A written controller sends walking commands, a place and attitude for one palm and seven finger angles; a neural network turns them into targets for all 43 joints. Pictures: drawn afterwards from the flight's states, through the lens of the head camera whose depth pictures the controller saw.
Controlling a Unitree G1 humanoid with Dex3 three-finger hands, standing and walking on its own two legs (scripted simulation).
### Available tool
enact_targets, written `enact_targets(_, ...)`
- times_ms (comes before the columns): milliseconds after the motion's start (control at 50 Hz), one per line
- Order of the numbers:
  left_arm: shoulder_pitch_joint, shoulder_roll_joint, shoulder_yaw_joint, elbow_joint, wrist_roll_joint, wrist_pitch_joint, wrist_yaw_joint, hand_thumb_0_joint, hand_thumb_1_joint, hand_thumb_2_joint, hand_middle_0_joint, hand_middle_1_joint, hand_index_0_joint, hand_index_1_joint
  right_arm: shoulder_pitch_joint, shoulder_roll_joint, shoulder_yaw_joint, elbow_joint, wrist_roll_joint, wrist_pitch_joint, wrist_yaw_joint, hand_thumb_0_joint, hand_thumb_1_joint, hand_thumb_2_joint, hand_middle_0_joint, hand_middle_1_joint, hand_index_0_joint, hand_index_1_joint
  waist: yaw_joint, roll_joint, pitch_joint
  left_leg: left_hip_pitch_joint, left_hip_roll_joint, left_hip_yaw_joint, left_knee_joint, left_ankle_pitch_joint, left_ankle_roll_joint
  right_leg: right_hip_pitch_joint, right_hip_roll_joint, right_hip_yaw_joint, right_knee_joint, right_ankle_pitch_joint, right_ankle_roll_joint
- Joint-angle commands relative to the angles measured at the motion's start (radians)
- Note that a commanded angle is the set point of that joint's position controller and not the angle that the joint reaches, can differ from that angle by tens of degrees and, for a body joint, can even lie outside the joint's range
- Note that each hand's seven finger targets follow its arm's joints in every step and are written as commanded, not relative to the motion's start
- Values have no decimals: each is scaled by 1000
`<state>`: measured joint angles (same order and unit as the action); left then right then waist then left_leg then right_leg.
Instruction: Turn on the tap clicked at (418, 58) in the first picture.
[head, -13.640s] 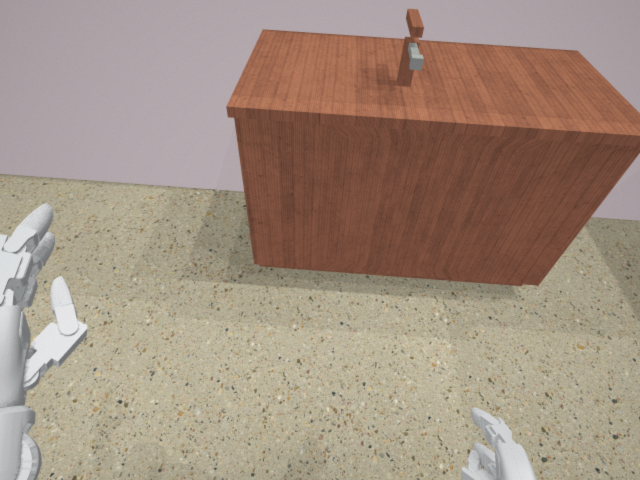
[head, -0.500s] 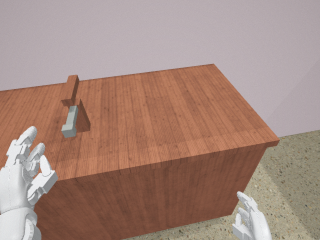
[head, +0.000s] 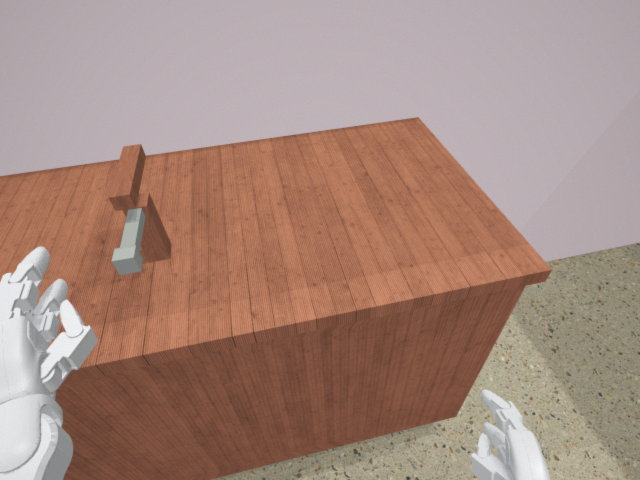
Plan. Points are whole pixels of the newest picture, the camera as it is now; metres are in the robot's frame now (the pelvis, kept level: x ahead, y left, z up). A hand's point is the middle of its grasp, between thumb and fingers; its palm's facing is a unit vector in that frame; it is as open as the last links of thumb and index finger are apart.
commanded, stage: reach beside the lever's end, fingers flat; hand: left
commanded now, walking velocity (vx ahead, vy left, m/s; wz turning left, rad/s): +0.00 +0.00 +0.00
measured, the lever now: (127, 260) +0.35 +0.31 +0.10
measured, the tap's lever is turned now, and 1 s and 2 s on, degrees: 0 0 0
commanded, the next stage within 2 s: push the lever round in 1.56 s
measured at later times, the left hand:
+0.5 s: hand (94, 313) +0.25 +0.29 +0.12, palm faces +0.55 -0.83 -0.09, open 7.6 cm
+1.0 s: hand (85, 296) +0.28 +0.33 +0.10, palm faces +0.58 -0.81 -0.09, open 7.8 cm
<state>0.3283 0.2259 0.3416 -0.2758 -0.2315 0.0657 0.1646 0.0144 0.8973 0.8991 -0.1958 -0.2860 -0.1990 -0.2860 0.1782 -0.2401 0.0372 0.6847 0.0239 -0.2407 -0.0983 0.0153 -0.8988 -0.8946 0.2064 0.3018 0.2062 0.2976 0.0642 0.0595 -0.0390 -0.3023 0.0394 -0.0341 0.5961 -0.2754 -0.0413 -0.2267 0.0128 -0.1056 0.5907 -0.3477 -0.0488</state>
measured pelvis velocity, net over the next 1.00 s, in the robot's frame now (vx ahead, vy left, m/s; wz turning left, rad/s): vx -0.01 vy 0.01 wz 0.00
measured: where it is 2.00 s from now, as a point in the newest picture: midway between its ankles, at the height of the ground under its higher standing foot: outside the picture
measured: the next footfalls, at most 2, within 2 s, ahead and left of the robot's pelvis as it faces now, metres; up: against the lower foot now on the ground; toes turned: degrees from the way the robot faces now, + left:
none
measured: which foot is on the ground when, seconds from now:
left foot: down 0.00-1.00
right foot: down 0.00-1.00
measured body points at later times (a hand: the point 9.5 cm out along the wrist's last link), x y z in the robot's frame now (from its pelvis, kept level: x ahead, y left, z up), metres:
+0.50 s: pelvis -0.01 +0.01 +0.00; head -0.01 -0.01 +0.45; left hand +0.21 +0.33 +0.13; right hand +0.19 -0.21 -0.08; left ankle +0.03 +0.15 -0.73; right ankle -0.02 -0.08 -0.73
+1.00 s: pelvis -0.01 +0.01 +0.00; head +0.00 +0.00 +0.45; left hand +0.25 +0.37 +0.11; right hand +0.16 -0.23 -0.10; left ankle +0.03 +0.15 -0.73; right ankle -0.02 -0.08 -0.73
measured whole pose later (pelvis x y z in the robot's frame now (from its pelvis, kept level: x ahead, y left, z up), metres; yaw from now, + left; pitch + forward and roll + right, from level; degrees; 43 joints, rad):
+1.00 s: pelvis -0.01 +0.01 +0.00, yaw +0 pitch +3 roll -1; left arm -0.02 0.31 0.46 0.22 -0.21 -0.07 0.11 0.01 0.90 0.90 -0.15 -0.16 -0.16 -0.16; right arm 0.20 -0.25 0.02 0.71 0.02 -0.19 -0.09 0.01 -0.90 -0.89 0.21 0.30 0.21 0.30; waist 0.03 0.04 -0.03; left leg -0.41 0.03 -0.03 0.65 -0.28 -0.02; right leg -0.33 0.01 -0.10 0.62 -0.34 -0.03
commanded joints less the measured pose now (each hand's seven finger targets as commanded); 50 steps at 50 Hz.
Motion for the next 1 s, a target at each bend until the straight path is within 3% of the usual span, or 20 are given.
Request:
enact_targets(0, -171, 164, 56, -209, 7, -98, -8, 0, 900, 900, -189, -268, -189, -268, -155, -100, -34, -161, -2, -63, -9, 0, -900, -900, 200, 300, 200, 300, -5, -22, -78, 84, -51, 14, -52, 135, 57, -55, -27, 53, -123, 228, 34)
enact_targets(100, -201, 186, 73, -175, 14, -97, 3, 0, 900, 900, -185, -255, -185, -255, -156, -104, -37, -157, -6, -56, -12, 0, -900, -900, 200, 300, 200, 300, -4, -33, -99, 79, -53, 12, -59, 114, 56, -52, -26, 54, -125, 199, 34)
enact_targets(160, -221, 196, 84, -168, 22, -99, 11, 0, 900, 900, -182, -247, -182, -247, -158, -99, -35, -157, -6, -48, -9, 0, -900, -900, 200, 300, 200, 300, 0, -6, -120, 84, -53, 10, -64, 129, 53, -39, -26, 51, -116, 211, 30)
enact_targets(240, -266, 205, 90, -117, 22, -98, 14, 0, 900, 900, -179, -238, -179, -238, -160, -101, -34, -150, -3, -36, -8, 0, -900, -900, 200, 300, 200, 300, -10, -2, -96, 74, -50, 10, -65, 114, 53, -57, -21, 52, -125, 193, 29)
enact_targets(280, -277, 197, 85, -95, 19, -101, 12, 0, 900, 900, -178, -233, -178, -233, -158, -104, -35, -152, -5, -35, -7, 0, -900, -900, 200, 300, 200, 300, -11, -30, -105, 70, -50, 8, -64, 119, 54, -52, -21, 50, -118, 205, 31)
enact_targets(360, -327, 183, 55, -85, 30, -112, 8, 0, 900, 900, -174, -223, -174, -223, -158, -101, -32, -152, -4, -33, -5, 0, -900, -900, 200, 300, 200, 300, -19, 19, -110, 81, -49, 4, -68, 116, 51, -65, -19, 47, -110, 194, 27)
enact_targets(420, -361, 197, 66, -39, 31, -122, 11, 0, 900, 900, -172, -215, -172, -215, -154, -110, -35, -145, -8, -32, -7, 0, -900, -900, 200, 300, 200, 300, -22, -6, -113, 69, -50, 3, -65, 90, 54, -76, -16, 50, -115, 167, 28)
enact_targets(440, -370, 231, 101, -33, 35, -125, 15, 0, 900, 900, -171, -212, -171, -212, -149, -111, -38, -141, -5, -31, -7, 0, -900, -900, 200, 300, 200, 300, -19, -9, -123, 68, -48, 2, -69, 98, 52, -64, -15, 49, -113, 172, 27)
enact_targets(460, -372, 201, 70, -29, 35, -127, 11, 0, 900, 900, -170, -210, -170, -210, -153, -108, -37, -145, -7, -31, -6, 0, -900, -900, 200, 300, 200, 300, -21, -7, -134, 74, -51, 5, -66, 105, 53, -65, -16, 49, -108, 181, 28)
enact_targets(520, -375, 223, 95, 4, 37, -135, 13, 0, 900, 900, -168, -202, -168, -202, -141, -113, -42, -143, -8, -25, -3, 0, -900, -900, 200, 300, 200, 300, -15, -12, -149, 66, -49, 5, -60, 124, 52, -55, -15, 49, -101, 205, 26)
enact_targets(540, -384, 241, 106, 8, 45, -134, 15, 0, 900, 900, -167, -200, -167, -200, -143, -114, -40, -143, -7, -22, -2, 0, -900, -900, 200, 300, 200, 300, -12, 27, -148, 64, -49, 4, -64, 130, 51, -53, -15, 49, -96, 207, 23)
enact_targets(560, -409, 212, 78, 17, 43, -137, 15, 0, 900, 900, -166, -198, -166, -198, -141, -108, -38, -142, -7, -22, -1, 0, -900, -900, 200, 300, 200, 300, -23, 13, -137, 66, -49, 0, -63, 123, 51, -63, -15, 46, -96, 204, 25)
enact_targets(640, -416, 290, 160, 92, 37, -146, 9, 0, 900, 900, -162, -187, -162, -187, -131, -121, -47, -134, -8, -10, -4, 0, -900, -900, 200, 300, 200, 300, -13, -14, -152, 39, -53, 11, -52, 127, 57, -49, -14, 56, -100, 219, 28)
enact_targets(660, -453, 267, 134, 98, 35, -149, 2, 0, 900, 900, -162, -185, -162, -185, -130, -116, -43, -134, -6, -8, -3, 0, -900, -900, 200, 300, 200, 300, -26, -3, -151, 43, -53, 13, -49, 127, 56, -57, -16, 55, -97, 223, 30)
enact_targets(760, -486, 289, 153, 150, 32, -183, -25, 0, 900, 900, -158, -173, -158, -173, -108, -121, -49, -129, -4, -7, -2, 0, -900, -900, 200, 300, 200, 300, -25, 33, -169, 38, -53, 12, -36, 144, 57, -58, -12, 57, -81, 245, 27)
enact_targets(820, -510, 310, 170, 213, 23, -196, -41, 0, 900, 900, -155, -165, -155, -165, -95, -133, -55, -121, -3, -7, -4, 0, -900, -900, 200, 300, 200, 300, -35, -19, -155, 16, -52, 8, -29, 120, 60, -80, -8, 58, -84, 226, 31)
enact_targets(840, -533, 313, 170, 219, 25, -200, -48, 0, 900, 900, -154, -163, -154, -163, -92, -132, -53, -118, -2, -6, -4, 0, -900, -900, 200, 300, 200, 300, -34, 7, -157, 19, -55, 8, -29, 127, 60, -78, -10, 59, -82, 234, 29)
enact_targets(920, -600, 352, 190, 278, 22, -216, -65, 0, 900, 900, -151, -152, -151, -152, -73, -140, -57, -111, -2, -3, -8, 0, -900, -900, 200, 300, 200, 300, -44, -2, -165, 0, -57, 7, -19, 111, 62, -89, -10, 64, -78, 222, 32)
enact_targets(940, -604, 371, 206, 266, 29, -227, -66, 0, 900, 900, -150, -150, -150, -150, -71, -138, -59, -110, -1, -3, -7, 0, -900, -900, 200, 300, 200, 300, -37, 36, -194, 13, -56, 8, -17, 131, 61, -76, -10, 64, -69, 237, 29)
enact_targets(980, -625, 332, 163, 263, 34, -241, -67, 0, 900, 900, -150, -150, -150, -150, -69, -135, -57, -115, -2, -7, -3, 0, -900, -900, 200, 300, 200, 300, -46, 52, -207, 26, -54, 2, -15, 129, 60, -92, -7, 59, -59, 228, 28)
